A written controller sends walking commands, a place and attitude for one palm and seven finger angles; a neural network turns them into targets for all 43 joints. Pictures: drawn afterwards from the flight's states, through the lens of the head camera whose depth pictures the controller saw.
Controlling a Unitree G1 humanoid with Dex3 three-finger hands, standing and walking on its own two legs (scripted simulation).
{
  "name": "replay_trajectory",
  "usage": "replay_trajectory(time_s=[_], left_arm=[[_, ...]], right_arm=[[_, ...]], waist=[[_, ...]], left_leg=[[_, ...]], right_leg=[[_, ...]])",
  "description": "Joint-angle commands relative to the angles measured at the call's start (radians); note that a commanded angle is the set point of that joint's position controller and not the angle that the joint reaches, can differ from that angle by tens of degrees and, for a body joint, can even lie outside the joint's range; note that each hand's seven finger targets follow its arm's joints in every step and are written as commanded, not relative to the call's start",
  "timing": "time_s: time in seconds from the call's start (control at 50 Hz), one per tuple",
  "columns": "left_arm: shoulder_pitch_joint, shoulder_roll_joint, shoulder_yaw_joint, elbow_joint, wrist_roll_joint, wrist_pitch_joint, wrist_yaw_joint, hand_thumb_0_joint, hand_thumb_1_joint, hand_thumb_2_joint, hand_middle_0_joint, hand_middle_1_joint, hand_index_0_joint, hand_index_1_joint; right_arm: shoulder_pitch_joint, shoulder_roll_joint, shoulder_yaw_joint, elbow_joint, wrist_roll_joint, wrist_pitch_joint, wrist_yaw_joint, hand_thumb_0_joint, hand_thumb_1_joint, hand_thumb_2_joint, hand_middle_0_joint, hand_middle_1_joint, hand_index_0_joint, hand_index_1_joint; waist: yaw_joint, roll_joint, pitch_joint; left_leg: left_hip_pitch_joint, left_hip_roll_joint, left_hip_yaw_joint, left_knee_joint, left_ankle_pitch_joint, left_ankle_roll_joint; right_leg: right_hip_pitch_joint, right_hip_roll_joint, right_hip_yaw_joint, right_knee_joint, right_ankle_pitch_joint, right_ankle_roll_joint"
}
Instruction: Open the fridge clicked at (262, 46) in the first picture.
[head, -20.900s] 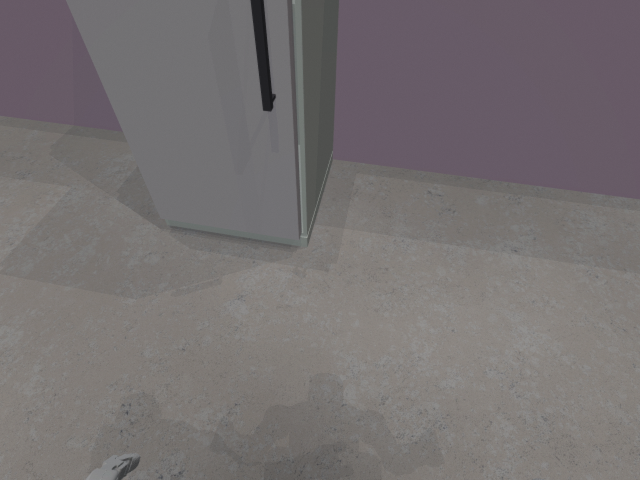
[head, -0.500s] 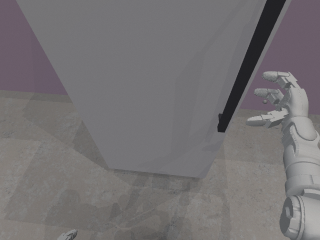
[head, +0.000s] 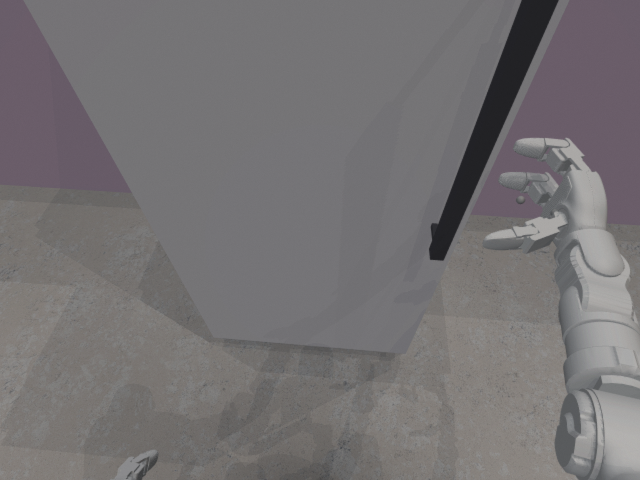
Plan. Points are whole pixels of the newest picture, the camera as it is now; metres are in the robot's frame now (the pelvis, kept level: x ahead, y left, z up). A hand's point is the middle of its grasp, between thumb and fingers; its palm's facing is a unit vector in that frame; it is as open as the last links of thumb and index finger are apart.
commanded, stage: feel for the door with the fingertips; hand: right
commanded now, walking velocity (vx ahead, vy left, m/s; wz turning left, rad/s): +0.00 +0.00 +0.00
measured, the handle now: (476, 137) +0.51 -0.13 +0.16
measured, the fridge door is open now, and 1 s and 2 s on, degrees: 0 0 0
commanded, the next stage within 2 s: slide the fingers in behind the handle in 0.72 s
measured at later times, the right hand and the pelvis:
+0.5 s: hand (500, 193) +0.46 -0.16 +0.12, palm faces +0.04 +1.00 -0.02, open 14.0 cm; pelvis +0.00 +0.00 +0.00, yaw +1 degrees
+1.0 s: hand (490, 184) +0.47 -0.16 +0.12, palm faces +0.01 +1.00 +0.00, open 13.6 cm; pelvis -0.01 +0.00 +0.00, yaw +1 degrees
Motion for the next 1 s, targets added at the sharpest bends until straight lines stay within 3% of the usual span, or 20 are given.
replay_trajectory(time_s=[0.0,0.08,0.16,0.18,0.24,0.28,0.3,0.34,0.4,0.46,0.5,0.54,0.66,0.72,0.74,0.8,0.84,0.86,0.92,0.98], left_arm=[[0.038,0.156,0.053,-0.081,-0.001,-0.038,0.012,0.000,0.900,0.900,-0.200,-0.300,-0.200,-0.300],[0.044,0.157,0.050,-0.078,0.005,-0.038,0.010,0.000,0.900,0.900,-0.200,-0.300,-0.200,-0.300],[0.037,0.141,0.053,-0.097,0.011,-0.046,-0.002,0.000,0.900,0.900,-0.200,-0.300,-0.200,-0.300],[0.047,0.146,0.054,-0.091,0.015,-0.045,-0.003,0.000,0.900,0.900,-0.200,-0.300,-0.200,-0.300],[0.036,0.139,0.056,-0.094,0.012,-0.048,-0.008,0.000,0.900,0.900,-0.200,-0.300,-0.200,-0.300],[0.044,0.149,0.059,-0.088,0.016,-0.046,-0.005,0.000,0.900,0.900,-0.200,-0.300,-0.200,-0.300],[0.042,0.150,0.056,-0.084,0.012,-0.042,-0.004,0.000,0.900,0.900,-0.200,-0.300,-0.200,-0.300],[0.036,0.141,0.054,-0.089,0.011,-0.042,-0.004,0.000,0.900,0.900,-0.200,-0.300,-0.200,-0.300],[0.040,0.148,0.051,-0.084,0.011,-0.037,0.000,0.000,0.900,0.900,-0.200,-0.300,-0.200,-0.300],[0.042,0.140,0.054,-0.079,0.009,-0.045,0.000,0.000,0.900,0.900,-0.200,-0.300,-0.200,-0.300],[0.053,0.148,0.056,-0.067,0.009,-0.048,0.003,0.000,0.900,0.900,-0.200,-0.300,-0.200,-0.300],[0.059,0.148,0.054,-0.061,0.008,-0.050,0.002,0.000,0.900,0.900,-0.200,-0.300,-0.200,-0.300],[0.074,0.153,0.051,-0.052,0.016,-0.050,-0.002,0.000,0.900,0.900,-0.200,-0.300,-0.200,-0.300],[0.090,0.157,0.050,-0.049,0.023,-0.048,-0.005,0.000,0.900,0.900,-0.200,-0.300,-0.200,-0.300],[0.089,0.157,0.050,-0.051,0.025,-0.050,-0.006,0.000,0.900,0.900,-0.200,-0.300,-0.200,-0.300],[0.102,0.158,0.053,-0.044,0.025,-0.050,-0.009,0.000,0.900,0.900,-0.200,-0.300,-0.200,-0.300],[0.104,0.160,0.058,-0.047,0.025,-0.050,-0.011,0.000,0.900,0.900,-0.200,-0.300,-0.200,-0.300],[0.102,0.155,0.056,-0.050,0.025,-0.053,-0.013,0.000,0.900,0.900,-0.200,-0.300,-0.200,-0.300],[0.106,0.162,0.060,-0.057,0.024,-0.050,-0.015,0.000,0.900,0.900,-0.200,-0.300,-0.200,-0.300],[0.102,0.159,0.058,-0.066,0.022,-0.045,-0.015,0.000,0.900,0.900,-0.200,-0.300,-0.200,-0.300]], right_arm=[[-0.470,-0.167,-0.013,-0.175,0.024,-0.057,0.002,0.000,0.500,-0.300,0.300,1.200,0.300,1.200],[-0.499,-0.167,-0.024,-0.135,0.014,-0.035,-0.027,0.000,0.500,-0.300,0.300,1.200,0.300,1.200],[-0.479,-0.155,-0.024,-0.229,-0.008,-0.073,-0.065,0.000,0.500,-0.300,0.300,1.200,0.300,1.200],[-0.481,-0.182,-0.046,-0.233,-0.011,-0.085,-0.074,0.000,0.500,-0.300,0.300,1.200,0.300,1.200],[-0.452,-0.147,-0.028,-0.234,-0.012,-0.096,-0.085,0.000,0.500,-0.300,0.300,1.200,0.300,1.200],[-0.451,-0.205,-0.074,-0.223,-0.018,-0.092,-0.092,0.000,0.500,-0.300,0.300,1.200,0.300,1.200],[-0.462,-0.221,-0.080,-0.207,-0.022,-0.085,-0.091,0.000,0.500,-0.300,0.300,1.200,0.300,1.200],[-0.456,-0.180,-0.052,-0.194,-0.022,-0.074,-0.087,0.000,0.500,-0.300,0.300,1.200,0.300,1.200],[-0.488,-0.215,-0.066,-0.166,-0.025,-0.068,-0.078,0.000,0.500,-0.300,0.300,1.200,0.300,1.200],[-0.568,-0.140,0.005,-0.193,-0.020,-0.087,-0.061,0.000,0.500,-0.300,0.300,1.200,0.300,1.200],[-0.556,-0.154,-0.010,-0.152,-0.011,-0.091,-0.055,0.000,0.500,-0.300,0.300,1.200,0.300,1.200],[-0.591,-0.118,0.022,-0.108,-0.003,-0.087,-0.047,0.000,0.500,-0.300,0.300,1.200,0.300,1.200],[-0.639,-0.176,-0.026,-0.052,-0.021,-0.089,-0.067,0.000,0.500,-0.300,0.300,1.200,0.300,1.200],[-0.654,-0.240,-0.073,-0.029,-0.041,-0.108,-0.085,0.000,0.500,-0.300,0.300,1.200,0.300,1.200],[-0.678,-0.243,-0.072,-0.047,-0.045,-0.117,-0.089,0.000,0.500,-0.300,0.300,1.200,0.300,1.200],[-0.700,-0.222,-0.050,-0.016,-0.053,-0.128,-0.084,0.000,0.500,-0.300,0.300,1.200,0.300,1.200],[-0.698,-0.227,-0.056,-0.032,-0.052,-0.133,-0.082,0.000,0.500,-0.300,0.300,1.200,0.300,1.200],[-0.681,-0.175,-0.020,-0.030,-0.047,-0.131,-0.076,0.000,0.500,-0.300,0.300,1.200,0.300,1.200],[-0.626,-0.222,-0.072,-0.053,-0.034,-0.127,-0.073,0.000,0.500,-0.300,0.300,1.200,0.300,1.200],[-0.586,-0.194,-0.052,-0.057,-0.032,-0.121,-0.066,0.000,0.500,-0.300,0.300,1.200,0.300,1.200]], waist=[[0.027,-0.024,-0.329],[0.023,0.021,-0.303],[0.003,-0.059,-0.395],[0.003,-0.029,-0.403],[0.003,-0.021,-0.384],[-0.001,0.011,-0.382],[0.005,0.006,-0.366],[0.007,-0.008,-0.339],[0.015,0.006,-0.317],[0.039,-0.045,-0.332],[0.041,-0.020,-0.338],[0.053,0.001,-0.320],[0.044,-0.027,-0.355],[0.041,-0.005,-0.376],[0.044,-0.029,-0.385],[0.065,-0.011,-0.372],[0.056,-0.048,-0.398],[0.059,-0.056,-0.394],[0.036,-0.040,-0.430],[0.036,-0.016,-0.390]], left_leg=[[0.071,-0.010,-0.046,-0.078,0.297,-0.008],[0.085,-0.004,-0.049,-0.084,0.271,-0.010],[0.109,-0.009,-0.052,-0.064,0.328,-0.007],[0.123,-0.011,-0.052,-0.060,0.342,-0.005],[0.124,-0.014,-0.054,-0.062,0.347,-0.009],[0.147,-0.013,-0.063,-0.066,0.358,-0.012],[0.150,-0.007,-0.067,-0.070,0.369,-0.014],[0.138,-0.009,-0.065,-0.075,0.359,-0.015],[0.137,-0.004,-0.074,-0.083,0.351,-0.017],[0.091,-0.010,-0.065,-0.081,0.328,-0.013],[0.077,-0.011,-0.065,-0.081,0.320,-0.013],[0.059,-0.012,-0.061,-0.084,0.286,-0.015],[0.059,-0.005,-0.066,-0.070,0.268,-0.014],[0.083,-0.004,-0.071,-0.059,0.289,-0.015],[0.084,-0.004,-0.075,-0.055,0.306,-0.015],[0.050,-0.008,-0.070,-0.052,0.292,-0.017],[0.040,-0.011,-0.067,-0.048,0.283,-0.014],[0.032,-0.013,-0.061,-0.048,0.287,-0.012],[0.071,-0.014,-0.063,-0.045,0.313,-0.012],[0.074,-0.018,-0.056,-0.052,0.297,-0.009]], right_leg=[[0.219,0.020,0.061,-0.069,0.253,-0.008],[0.168,0.026,0.056,-0.080,0.209,-0.011],[0.227,0.027,0.048,-0.068,0.278,-0.006],[0.220,0.024,0.053,-0.063,0.295,-0.008],[0.211,0.024,0.043,-0.069,0.280,-0.006],[0.187,0.025,0.036,-0.067,0.274,-0.011],[0.176,0.025,0.032,-0.074,0.267,-0.012],[0.175,0.028,0.027,-0.077,0.254,-0.011],[0.153,0.028,0.028,-0.079,0.235,-0.014],[0.205,0.026,0.038,-0.073,0.238,-0.011],[0.207,0.022,0.045,-0.064,0.241,-0.012],[0.190,0.026,0.049,-0.068,0.206,-0.010],[0.160,0.030,0.049,-0.061,0.193,-0.010],[0.133,0.030,0.049,-0.054,0.204,-0.011],[0.137,0.031,0.045,-0.049,0.215,-0.012],[0.140,0.026,0.052,-0.041,0.210,-0.011],[0.164,0.025,0.054,-0.041,0.216,-0.008],[0.180,0.026,0.054,-0.041,0.228,-0.007],[0.174,0.025,0.049,-0.038,0.247,-0.008],[0.161,0.025,0.050,-0.048,0.232,-0.009]])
